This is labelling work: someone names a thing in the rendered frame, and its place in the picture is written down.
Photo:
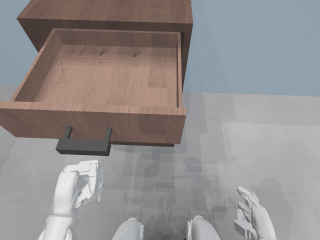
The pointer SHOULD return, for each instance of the left robot hand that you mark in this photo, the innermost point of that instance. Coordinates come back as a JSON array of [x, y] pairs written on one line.
[[85, 177]]

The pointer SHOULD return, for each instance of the robot left forearm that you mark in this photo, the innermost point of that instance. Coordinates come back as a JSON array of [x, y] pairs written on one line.
[[60, 227]]

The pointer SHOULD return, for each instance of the drawer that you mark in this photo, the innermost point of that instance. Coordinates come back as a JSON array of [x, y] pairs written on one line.
[[93, 79]]

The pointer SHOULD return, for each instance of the right robot shin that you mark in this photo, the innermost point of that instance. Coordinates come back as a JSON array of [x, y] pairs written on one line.
[[198, 217]]

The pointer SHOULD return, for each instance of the robot left thigh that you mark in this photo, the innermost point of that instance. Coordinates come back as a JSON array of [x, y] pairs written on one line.
[[129, 230]]

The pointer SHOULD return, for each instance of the right robot hand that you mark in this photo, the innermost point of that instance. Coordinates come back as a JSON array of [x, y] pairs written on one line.
[[258, 224]]

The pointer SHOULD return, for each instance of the cabinet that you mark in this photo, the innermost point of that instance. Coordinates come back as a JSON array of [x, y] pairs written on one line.
[[39, 18]]

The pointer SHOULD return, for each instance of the handle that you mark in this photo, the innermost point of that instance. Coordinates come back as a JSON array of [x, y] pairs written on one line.
[[88, 147]]

